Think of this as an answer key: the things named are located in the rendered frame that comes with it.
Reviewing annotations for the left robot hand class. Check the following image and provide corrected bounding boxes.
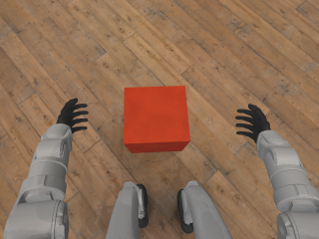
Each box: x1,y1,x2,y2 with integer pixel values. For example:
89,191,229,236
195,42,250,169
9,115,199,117
56,98,89,133

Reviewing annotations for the robot left thigh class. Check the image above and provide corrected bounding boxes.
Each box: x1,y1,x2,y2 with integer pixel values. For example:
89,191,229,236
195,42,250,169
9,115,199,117
105,186,145,239

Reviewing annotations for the robot right upper arm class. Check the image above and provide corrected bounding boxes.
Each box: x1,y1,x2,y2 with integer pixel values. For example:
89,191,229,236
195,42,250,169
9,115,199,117
276,210,319,239

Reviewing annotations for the robot right shin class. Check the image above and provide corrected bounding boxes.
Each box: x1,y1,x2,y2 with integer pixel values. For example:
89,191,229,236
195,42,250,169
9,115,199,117
183,180,204,224

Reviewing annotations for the robot left forearm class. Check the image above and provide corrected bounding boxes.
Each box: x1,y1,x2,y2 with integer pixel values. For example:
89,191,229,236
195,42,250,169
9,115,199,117
3,123,73,239

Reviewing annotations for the carton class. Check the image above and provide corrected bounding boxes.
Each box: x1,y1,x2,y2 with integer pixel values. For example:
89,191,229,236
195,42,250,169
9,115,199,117
124,86,190,153

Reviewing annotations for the right robot hand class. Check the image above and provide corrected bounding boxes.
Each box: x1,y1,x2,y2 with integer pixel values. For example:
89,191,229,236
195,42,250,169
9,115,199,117
235,104,271,143

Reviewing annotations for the robot left upper arm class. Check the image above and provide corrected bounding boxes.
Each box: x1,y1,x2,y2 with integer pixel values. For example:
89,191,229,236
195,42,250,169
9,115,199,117
6,199,69,239

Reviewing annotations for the robot right forearm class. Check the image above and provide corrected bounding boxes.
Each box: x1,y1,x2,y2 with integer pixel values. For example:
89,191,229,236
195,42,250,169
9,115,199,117
256,129,319,212

